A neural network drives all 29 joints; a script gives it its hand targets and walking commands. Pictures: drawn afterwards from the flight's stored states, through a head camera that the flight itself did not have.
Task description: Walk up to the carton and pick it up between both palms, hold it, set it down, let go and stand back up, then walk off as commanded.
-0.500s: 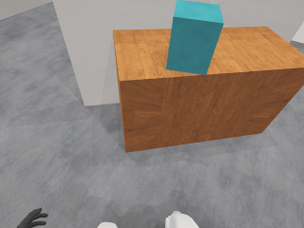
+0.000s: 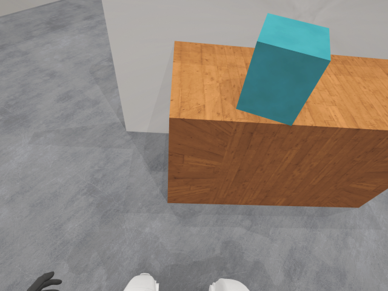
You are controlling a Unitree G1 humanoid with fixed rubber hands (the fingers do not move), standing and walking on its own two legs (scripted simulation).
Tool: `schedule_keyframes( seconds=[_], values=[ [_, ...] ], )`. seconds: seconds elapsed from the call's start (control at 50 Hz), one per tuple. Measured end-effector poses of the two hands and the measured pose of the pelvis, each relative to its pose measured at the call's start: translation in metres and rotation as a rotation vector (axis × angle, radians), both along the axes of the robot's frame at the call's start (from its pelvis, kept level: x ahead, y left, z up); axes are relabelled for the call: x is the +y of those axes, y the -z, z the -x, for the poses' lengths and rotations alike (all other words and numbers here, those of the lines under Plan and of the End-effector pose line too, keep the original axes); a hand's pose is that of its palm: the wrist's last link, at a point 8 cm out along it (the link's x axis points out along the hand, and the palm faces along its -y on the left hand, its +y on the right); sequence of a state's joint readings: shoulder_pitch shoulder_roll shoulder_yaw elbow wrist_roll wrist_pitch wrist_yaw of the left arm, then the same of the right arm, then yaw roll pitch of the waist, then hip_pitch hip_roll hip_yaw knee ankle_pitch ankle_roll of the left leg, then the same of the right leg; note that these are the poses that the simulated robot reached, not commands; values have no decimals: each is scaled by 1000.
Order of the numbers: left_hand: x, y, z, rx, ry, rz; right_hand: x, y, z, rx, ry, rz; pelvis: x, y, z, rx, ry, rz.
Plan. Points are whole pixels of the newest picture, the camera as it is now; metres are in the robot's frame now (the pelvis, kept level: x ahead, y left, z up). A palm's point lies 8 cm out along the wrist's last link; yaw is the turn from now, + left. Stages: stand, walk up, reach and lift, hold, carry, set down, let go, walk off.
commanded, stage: walk up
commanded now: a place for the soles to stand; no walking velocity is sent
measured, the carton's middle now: (279, 70) +0.78 -0.24 +0.04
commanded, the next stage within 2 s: none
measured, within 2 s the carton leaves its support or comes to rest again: neither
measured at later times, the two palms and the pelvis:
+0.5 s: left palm (94, 272) +0.17 +0.22 -0.11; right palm out of the picture +0.22 -0.45 -0.07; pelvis +0.10 -0.12 -0.01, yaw +1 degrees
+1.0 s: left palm (160, 231) +0.26 +0.09 -0.11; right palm out of the picture +0.28 -0.58 -0.09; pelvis +0.19 -0.24 -0.02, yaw +1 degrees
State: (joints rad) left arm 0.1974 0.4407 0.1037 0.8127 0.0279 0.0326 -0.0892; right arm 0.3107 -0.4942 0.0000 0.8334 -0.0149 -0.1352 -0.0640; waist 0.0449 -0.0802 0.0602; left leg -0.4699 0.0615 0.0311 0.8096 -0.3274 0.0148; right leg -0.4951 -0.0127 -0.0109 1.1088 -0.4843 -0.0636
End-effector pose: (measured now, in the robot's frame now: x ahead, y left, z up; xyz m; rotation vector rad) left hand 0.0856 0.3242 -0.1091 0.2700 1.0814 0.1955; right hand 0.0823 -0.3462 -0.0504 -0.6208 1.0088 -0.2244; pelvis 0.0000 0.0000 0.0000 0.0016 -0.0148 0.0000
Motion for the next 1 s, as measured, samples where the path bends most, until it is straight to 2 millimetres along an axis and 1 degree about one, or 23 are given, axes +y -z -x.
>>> schedule_keyframes(
  seconds=[0.06, 0.14, 0.18, 0.22, 0.24, 0.28, 0.34, 0.38, 0.44, 0.48, 0.5, 0.52, 0.56, 0.64, 0.68, 0.74, 0.78, 0.8, 0.84, 0.86, 0.92, 1.0],
  values=[
    [-13, 4, -18, 8, 35, -4, -18, -3, 9, 29, 35, 18, -13, 1, -10, 6, 7, -12],
    [-39, 5, -40, 15, 69, -13, -48, -2, 16, 56, 74, 22, -40, 3, -23, 12, 16, -24],
    [-55, 4, -50, 11, 74, -22, -65, 3, 13, 68, 83, 17, -57, 4, -31, 15, 21, -28],
    [-68, 5, -58, -3, 71, -41, -85, 13, 3, 72, 82, 13, -75, 12, -40, 10, 23, -36],
    [-74, 8, -60, -9, 63, -49, -94, 21, -3, 74, 81, 12, -84, 17, -44, 3, 24, -36],
    [-88, 9, -60, -10, 40, -44, -101, 29, -21, 72, 79, -1, -95, 19, -53, -7, 15, -16],
    [-101, 1, -63, -14, 2, -37, -105, 28, -59, 27, 41, -27, -106, 13, -67, -16, 3, -12],
    [-104, -3, -67, -19, -15, -44, -107, 26, -82, -1, 13, -36, -111, 12, -76, -20, -4, -10],
    [-107, -3, -73, -16, -33, -46, -107, 24, -115, -36, -22, -43, -116, 12, -89, -15, -12, -9],
    [-107, -1, -77, -6, -44, -42, -105, 23, -133, -54, -44, -44, -116, 12, -97, -3, -18, -4],
    [-107, 2, -80, -2, -48, -39, -105, 24, -138, -60, -50, -45, -117, 14, -101, 0, -19, -2],
    [-109, 3, -84, 2, -49, -36, -105, 24, -140, -62, -50, -46, -117, 14, -105, 1, -17, -7],
    [-115, 2, -94, 6, -43, -32, -111, 21, -138, -49, -37, -43, -122, 11, -113, 4, -17, -11],
    [-130, 4, -119, 18, 6, -38, -136, 16, -122, -1, 20, -14, -138, 9, -126, 12, 0, -10],
    [-142, 6, -132, 20, 31, -40, -152, 15, -112, 19, 49, -4, -151, 10, -132, 13, 8, -17],
    [-167, 8, -152, 11, 57, -43, -179, 18, -102, 45, 87, 2, -173, 13, -143, 7, 14, -30],
    [-183, 8, -163, -2, 59, -52, -198, 24, -102, 62, 99, 1, -191, 17, -150, 4, 15, -31],
    [-190, 10, -166, -13, 59, -62, -208, 30, -106, 67, 98, 0, -201, 22, -154, -1, 12, -38],
    [-203, 16, -167, -23, 41, -69, -224, 42, -118, 78, 95, -2, -217, 31, -160, -17, 1, -29],
    [-211, 16, -167, -26, 26, -61, -227, 44, -127, 76, 92, -8, -222, 30, -164, -21, -2, -24],
    [-227, 7, -169, -43, -15, -42, -232, 39, -162, 27, 52, -31, -232, 22, -174, -34, -12, -26],
    [-233, -1, -176, -55, -41, -52, -234, 35, -201, -23, 3, -57, -239, 18, -188, -46, -20, -23]
  ],
)
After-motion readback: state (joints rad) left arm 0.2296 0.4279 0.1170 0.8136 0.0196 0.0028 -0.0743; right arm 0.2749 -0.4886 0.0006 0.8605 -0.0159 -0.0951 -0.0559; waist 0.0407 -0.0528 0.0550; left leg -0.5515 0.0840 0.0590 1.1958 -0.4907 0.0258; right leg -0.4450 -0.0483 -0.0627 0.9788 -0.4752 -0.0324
